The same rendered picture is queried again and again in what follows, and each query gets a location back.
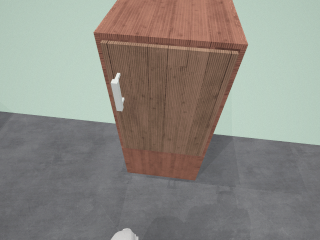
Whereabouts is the robot left thigh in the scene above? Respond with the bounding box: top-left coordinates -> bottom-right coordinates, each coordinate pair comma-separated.
111,230 -> 139,240

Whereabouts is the cupboard door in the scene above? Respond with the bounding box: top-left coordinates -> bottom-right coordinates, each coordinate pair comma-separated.
100,40 -> 239,157

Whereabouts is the handle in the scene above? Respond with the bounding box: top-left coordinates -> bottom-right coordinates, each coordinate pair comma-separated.
111,73 -> 125,112

